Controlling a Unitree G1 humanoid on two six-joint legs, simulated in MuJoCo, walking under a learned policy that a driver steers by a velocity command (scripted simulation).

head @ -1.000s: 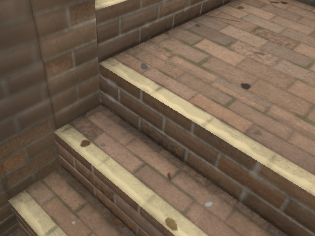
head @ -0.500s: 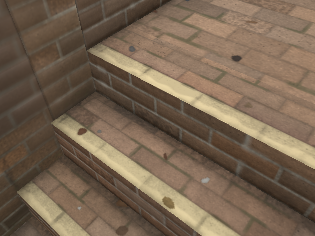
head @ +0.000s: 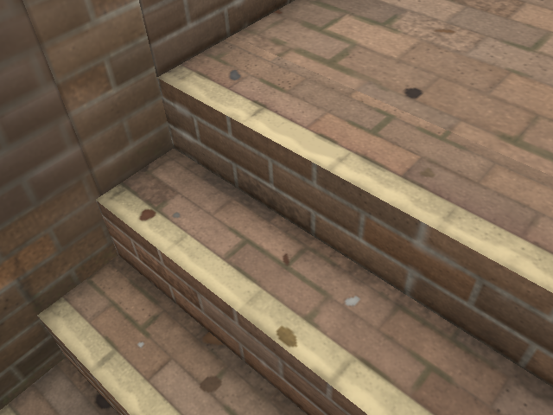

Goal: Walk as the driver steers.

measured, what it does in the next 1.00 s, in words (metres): climbs: left foot 0.21 m higher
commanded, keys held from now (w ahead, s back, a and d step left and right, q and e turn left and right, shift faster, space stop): w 0.94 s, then w+e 0.06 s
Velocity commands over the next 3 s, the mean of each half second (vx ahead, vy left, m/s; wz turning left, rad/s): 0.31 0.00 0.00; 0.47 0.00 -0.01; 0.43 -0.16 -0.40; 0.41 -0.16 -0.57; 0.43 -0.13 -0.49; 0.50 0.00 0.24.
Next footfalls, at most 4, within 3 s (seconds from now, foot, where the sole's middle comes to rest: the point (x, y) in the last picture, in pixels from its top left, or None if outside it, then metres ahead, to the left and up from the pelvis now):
0.72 left None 0.43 0.21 -0.58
1.36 right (246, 298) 0.61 0.11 -0.37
1.72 left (169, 191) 0.91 0.30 -0.37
2.10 right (350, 103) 0.94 -0.11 -0.17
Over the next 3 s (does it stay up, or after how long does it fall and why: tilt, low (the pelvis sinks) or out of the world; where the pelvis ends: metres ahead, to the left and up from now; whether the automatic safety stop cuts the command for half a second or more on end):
stays up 1.06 -0.10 0.61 its command is cut before an obstacle after 1.0 s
